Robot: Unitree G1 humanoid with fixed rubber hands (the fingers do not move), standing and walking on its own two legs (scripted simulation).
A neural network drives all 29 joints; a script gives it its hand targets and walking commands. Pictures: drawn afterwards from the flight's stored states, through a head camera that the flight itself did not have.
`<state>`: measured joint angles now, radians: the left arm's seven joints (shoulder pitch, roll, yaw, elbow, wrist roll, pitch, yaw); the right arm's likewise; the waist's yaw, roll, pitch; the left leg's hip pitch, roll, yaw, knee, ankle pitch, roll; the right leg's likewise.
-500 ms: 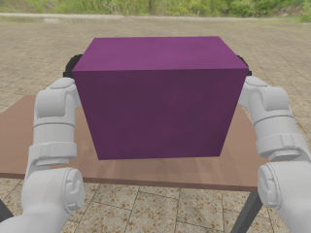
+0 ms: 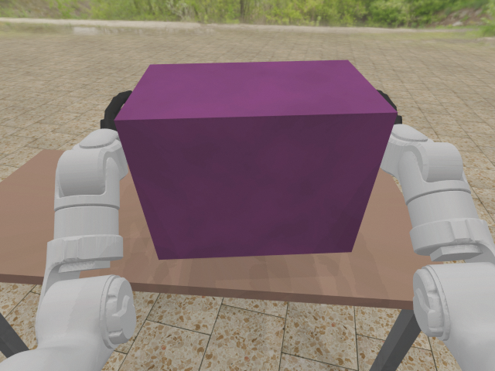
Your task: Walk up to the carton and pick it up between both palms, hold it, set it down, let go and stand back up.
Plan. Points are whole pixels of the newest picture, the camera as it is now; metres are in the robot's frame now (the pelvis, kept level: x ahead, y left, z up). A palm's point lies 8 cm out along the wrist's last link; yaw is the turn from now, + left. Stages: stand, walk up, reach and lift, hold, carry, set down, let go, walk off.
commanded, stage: hold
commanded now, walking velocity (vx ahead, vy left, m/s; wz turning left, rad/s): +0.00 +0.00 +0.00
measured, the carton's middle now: (252, 160) +0.37 +0.00 +0.24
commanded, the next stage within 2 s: set down in 1.54 s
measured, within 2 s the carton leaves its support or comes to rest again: neither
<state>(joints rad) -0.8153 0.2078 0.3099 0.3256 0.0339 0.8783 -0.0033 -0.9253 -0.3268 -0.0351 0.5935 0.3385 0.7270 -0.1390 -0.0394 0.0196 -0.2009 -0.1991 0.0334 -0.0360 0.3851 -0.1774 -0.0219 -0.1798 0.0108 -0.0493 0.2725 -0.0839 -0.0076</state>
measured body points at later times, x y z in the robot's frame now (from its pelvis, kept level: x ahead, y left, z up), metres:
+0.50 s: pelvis -0.01 +0.00 +0.00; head -0.09 +0.00 +0.44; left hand +0.37 +0.20 +0.28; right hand +0.38 -0.20 +0.28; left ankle +0.02 +0.13 -0.75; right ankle +0.04 -0.12 -0.75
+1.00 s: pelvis -0.01 +0.00 +0.00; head -0.09 +0.00 +0.44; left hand +0.37 +0.20 +0.28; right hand +0.38 -0.20 +0.28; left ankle +0.02 +0.13 -0.75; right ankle +0.04 -0.12 -0.75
